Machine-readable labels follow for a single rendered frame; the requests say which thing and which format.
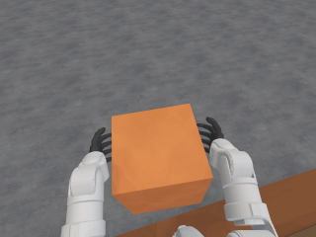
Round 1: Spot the right robot forearm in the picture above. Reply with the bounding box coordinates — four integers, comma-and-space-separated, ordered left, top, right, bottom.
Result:
209, 138, 278, 237

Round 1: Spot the robot left hand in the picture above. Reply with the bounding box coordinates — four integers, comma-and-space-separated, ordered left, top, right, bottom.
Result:
89, 127, 112, 163

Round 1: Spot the right robot thigh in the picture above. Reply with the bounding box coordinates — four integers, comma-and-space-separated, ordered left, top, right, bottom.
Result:
172, 226, 204, 237

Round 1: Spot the left robot forearm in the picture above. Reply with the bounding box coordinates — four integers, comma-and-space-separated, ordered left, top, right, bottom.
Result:
60, 151, 110, 237

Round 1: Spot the carton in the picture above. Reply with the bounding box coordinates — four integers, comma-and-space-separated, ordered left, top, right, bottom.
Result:
112, 104, 213, 214

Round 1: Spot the robot right hand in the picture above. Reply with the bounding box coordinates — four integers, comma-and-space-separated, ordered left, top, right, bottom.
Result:
197, 117, 224, 154

